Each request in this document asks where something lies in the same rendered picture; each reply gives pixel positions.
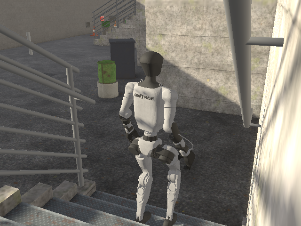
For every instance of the robot left forearm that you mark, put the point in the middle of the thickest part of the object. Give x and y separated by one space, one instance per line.
127 124

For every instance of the robot left upper arm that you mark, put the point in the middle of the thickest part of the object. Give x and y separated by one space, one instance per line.
127 100

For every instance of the humanoid robot head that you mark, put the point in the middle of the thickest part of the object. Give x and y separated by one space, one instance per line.
151 63

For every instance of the robot left hand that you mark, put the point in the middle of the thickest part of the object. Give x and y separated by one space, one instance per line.
132 134

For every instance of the robot right hand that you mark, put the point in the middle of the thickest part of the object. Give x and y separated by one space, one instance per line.
188 160

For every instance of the right robot shin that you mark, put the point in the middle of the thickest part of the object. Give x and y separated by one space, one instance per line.
172 195

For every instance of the robot right upper arm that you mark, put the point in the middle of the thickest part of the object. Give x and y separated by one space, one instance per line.
170 97

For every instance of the robot right forearm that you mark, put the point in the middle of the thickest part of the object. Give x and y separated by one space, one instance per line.
178 140

